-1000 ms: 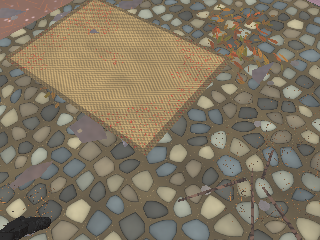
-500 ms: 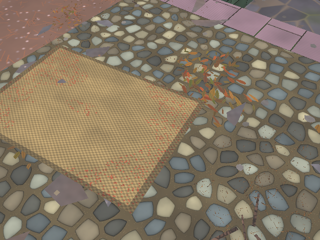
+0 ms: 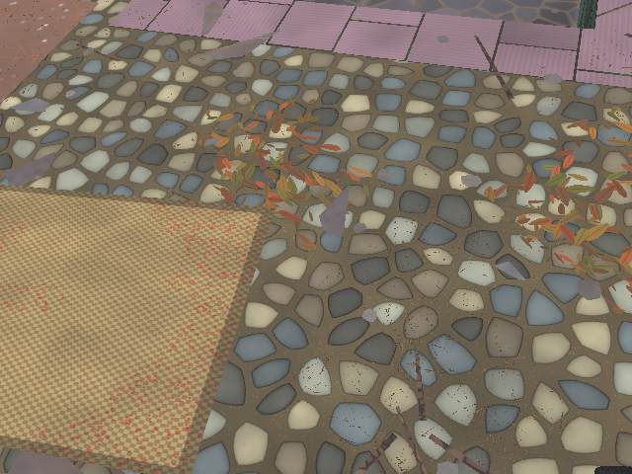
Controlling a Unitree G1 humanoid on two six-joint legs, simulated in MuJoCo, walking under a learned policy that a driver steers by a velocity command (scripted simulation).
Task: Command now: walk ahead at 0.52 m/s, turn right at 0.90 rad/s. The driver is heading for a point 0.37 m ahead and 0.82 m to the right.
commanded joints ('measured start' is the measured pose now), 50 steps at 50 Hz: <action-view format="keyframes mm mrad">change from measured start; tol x32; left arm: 1 21 183 47 -61 1 -28 23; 50 -175 239 64 -175 -4 41 19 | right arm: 1 -135 -72 -22 -95 0 -58 12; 50 -47 -81 -1 -121 8 25 13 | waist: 1 11 -153 -38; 12 -77 -189 -70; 15 15 287 -239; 33 -9 72 -92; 36 -21 -416 -260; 50 -21 -199 -145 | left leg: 1 -165 -12 -48 -168 109 -12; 11 193 -88 -67 -503 157 -51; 14 686 308 -407 -572 489 136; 34 358 255 264 -310 568 76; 36 -214 5 187 252 -401 -71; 37 -241 18 -12 339 -362 -56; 50 45 -61 -52 -211 13 -53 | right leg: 1 189 -205 375 -243 -294 -144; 11 23 -87 455 11 182 -51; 14 -289 123 190 519 -490 74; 19 -423 -90 2 795 -231 183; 34 79 -60 -224 72 110 26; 36 478 -414 465 21 697 -298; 47 58 -178 272 -16 365 -126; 50 -19 -159 377 -95 -281 -122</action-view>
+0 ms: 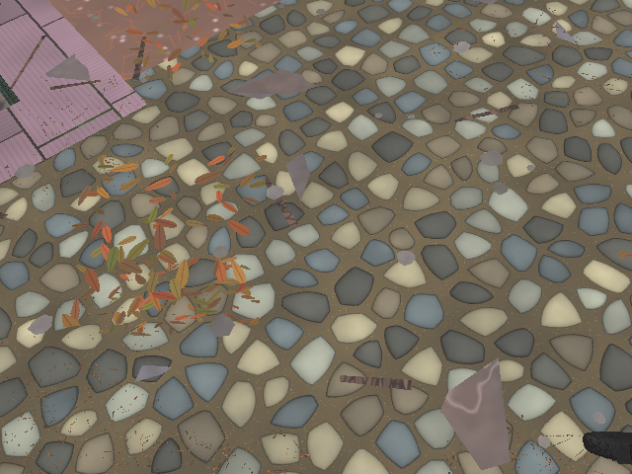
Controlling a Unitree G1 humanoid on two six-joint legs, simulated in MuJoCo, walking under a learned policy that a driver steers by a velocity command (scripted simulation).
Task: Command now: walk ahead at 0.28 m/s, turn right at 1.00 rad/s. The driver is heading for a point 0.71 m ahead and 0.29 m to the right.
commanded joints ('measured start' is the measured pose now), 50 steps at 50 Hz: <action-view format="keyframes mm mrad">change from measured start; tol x32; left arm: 1 -18 182 48 -73 -3 -22 -6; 26 -241 -22 -47 -116 -30 -97 -122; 31 385 227 72 82 -43 -58 -75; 50 283 109 -13 220 18 -146 9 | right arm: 1 -2 -83 -25 -72 23 -30 14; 24 442 -116 -9 95 -25 -73 -22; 50 -1 -11 38 -96 0 -124 83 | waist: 1 -2 -218 -167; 7 -79 198 -79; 25 -117 24 144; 30 261 126 -213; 32 59 -335 -433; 35 51 86 -139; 50 15 -112 7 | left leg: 1 107 -32 21 -114 -14 20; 5 546 51 -1 -364 30 67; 8 540 457 -657 -661 -632 245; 23 601 275 268 -688 243 134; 29 573 331 390 -152 1580 140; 30 356 292 374 156 1398 128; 31 2 136 323 526 55 100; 32 -288 -6 96 820 -240 92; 50 28 -45 256 -302 613 132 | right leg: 1 52 -197 333 -191 -383 -180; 8 -661 -109 4 646 -271 1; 15 -651 -210 -123 840 74 48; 24 -628 -203 -298 469 179 0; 29 64 -1 -435 320 -23 -134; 31 706 -137 -78 157 5 -225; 32 942 -384 596 -79 -369 -461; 41 5 -209 -168 -363 103 -158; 50 360 -239 -306 -218 867 -12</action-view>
